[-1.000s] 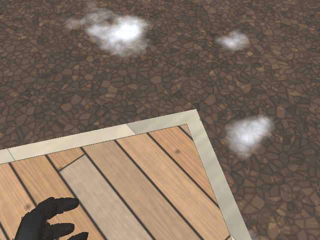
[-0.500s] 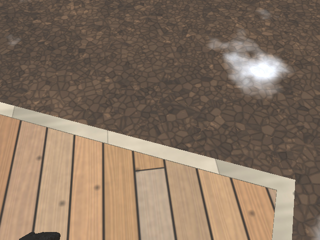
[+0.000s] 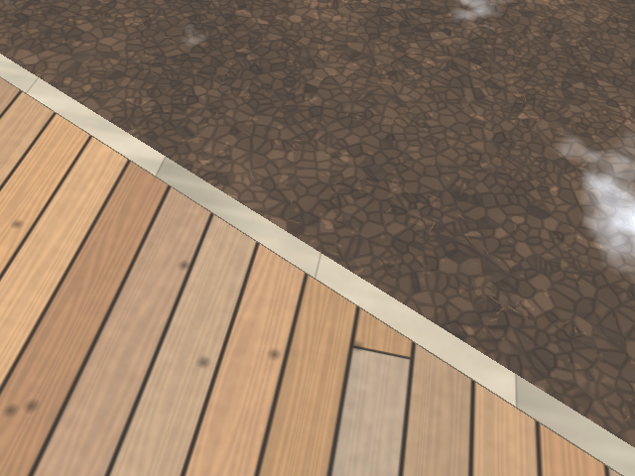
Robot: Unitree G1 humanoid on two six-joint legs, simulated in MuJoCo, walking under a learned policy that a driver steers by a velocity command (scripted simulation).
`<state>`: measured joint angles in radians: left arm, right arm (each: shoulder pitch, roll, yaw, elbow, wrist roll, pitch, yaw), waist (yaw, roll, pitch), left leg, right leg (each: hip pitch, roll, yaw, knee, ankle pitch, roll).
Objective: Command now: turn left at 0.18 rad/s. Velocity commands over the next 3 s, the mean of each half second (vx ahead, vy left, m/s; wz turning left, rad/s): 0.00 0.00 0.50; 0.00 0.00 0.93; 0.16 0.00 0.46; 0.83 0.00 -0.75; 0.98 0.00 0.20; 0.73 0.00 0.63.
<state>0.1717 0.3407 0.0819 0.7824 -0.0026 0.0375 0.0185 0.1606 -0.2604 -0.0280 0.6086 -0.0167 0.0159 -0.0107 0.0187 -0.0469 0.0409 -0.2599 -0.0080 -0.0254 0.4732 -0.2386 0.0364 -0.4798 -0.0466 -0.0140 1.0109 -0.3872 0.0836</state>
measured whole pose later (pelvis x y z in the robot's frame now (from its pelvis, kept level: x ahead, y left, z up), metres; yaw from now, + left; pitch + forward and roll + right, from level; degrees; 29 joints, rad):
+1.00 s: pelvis +0.04 +0.04 -0.01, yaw +43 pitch +2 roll -1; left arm 0.07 0.31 0.09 0.71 0.00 -0.03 0.00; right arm 0.15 -0.34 -0.10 0.55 0.03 0.06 -0.04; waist -0.01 0.01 0.04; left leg -0.32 -0.18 -0.36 0.58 -0.26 0.03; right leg -0.36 0.08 0.14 0.53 -0.24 0.05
